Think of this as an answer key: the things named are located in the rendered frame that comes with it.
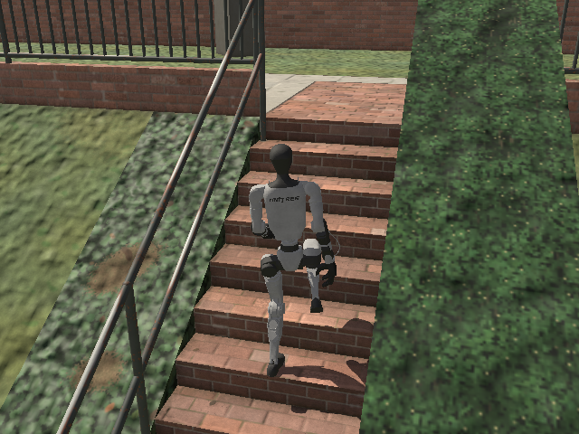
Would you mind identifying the left robot forearm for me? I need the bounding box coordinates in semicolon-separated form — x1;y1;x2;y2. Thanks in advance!
251;224;269;237

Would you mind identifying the humanoid robot torso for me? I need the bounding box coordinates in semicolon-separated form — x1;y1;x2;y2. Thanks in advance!
263;178;306;271

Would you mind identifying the robot right hand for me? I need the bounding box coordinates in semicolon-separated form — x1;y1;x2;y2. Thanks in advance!
316;261;337;287

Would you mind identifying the robot right upper arm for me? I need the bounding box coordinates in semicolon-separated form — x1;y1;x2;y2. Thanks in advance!
302;181;325;233

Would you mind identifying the right robot forearm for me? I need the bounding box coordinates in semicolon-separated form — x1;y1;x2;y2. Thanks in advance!
316;219;335;264

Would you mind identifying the robot left upper arm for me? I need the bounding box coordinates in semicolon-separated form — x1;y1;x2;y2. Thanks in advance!
249;184;266;233

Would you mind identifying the robot left hand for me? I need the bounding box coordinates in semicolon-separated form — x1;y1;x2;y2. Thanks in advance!
262;223;275;239

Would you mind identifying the left robot shin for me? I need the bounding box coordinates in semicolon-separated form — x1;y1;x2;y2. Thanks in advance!
267;301;283;364

